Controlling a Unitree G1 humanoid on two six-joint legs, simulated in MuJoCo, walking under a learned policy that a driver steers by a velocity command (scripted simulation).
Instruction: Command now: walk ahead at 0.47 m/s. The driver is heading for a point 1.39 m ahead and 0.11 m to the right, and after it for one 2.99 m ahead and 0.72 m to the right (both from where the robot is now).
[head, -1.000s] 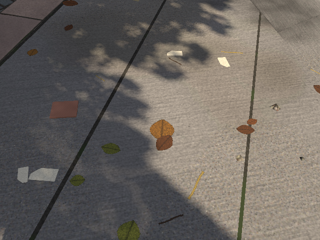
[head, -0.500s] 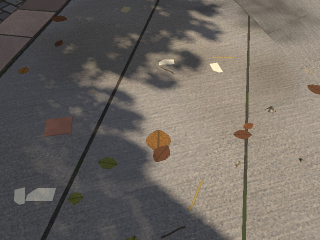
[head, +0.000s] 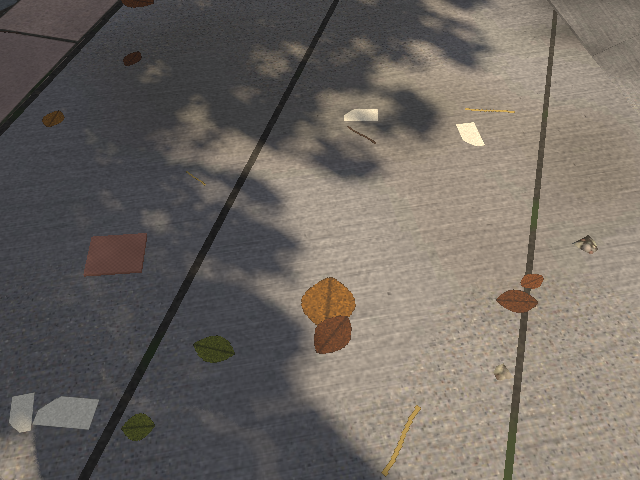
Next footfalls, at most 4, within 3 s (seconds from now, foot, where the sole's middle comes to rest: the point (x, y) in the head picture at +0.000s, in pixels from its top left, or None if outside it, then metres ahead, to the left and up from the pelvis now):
0.12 left None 0.25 0.08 -0.77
0.68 right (399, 440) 0.56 -0.08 -0.77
1.08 left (305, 442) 0.54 0.11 -0.77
2.64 right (379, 289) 0.94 -0.04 -0.77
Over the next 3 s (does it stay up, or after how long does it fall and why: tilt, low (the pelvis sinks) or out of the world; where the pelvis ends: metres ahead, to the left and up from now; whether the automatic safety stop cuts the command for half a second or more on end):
stays up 0.96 0.01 0.01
